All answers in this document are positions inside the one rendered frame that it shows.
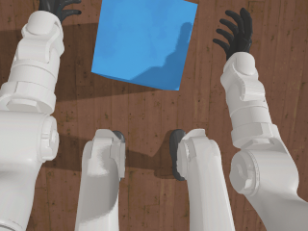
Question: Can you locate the robot right hand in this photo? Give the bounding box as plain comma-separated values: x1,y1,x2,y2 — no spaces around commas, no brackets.
213,8,253,61

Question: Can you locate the robot left forearm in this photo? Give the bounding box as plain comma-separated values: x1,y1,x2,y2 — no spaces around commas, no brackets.
0,11,64,115

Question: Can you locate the robot right forearm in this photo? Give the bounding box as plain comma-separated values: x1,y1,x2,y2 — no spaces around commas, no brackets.
220,52,299,185

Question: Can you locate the right robot upper arm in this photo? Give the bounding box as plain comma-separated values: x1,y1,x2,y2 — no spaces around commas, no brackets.
229,149,308,231

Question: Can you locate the robot left hand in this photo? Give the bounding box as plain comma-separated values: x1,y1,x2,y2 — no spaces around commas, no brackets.
38,0,82,25

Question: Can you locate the robot left foot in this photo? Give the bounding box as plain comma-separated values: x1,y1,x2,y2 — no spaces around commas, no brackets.
113,130,125,182

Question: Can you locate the carton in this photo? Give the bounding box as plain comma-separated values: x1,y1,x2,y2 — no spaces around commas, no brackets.
91,0,197,90

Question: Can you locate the right robot thigh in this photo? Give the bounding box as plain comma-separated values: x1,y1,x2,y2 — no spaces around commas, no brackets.
177,136,236,231

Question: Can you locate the left robot upper arm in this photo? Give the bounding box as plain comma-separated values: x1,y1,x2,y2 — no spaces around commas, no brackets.
0,110,60,231

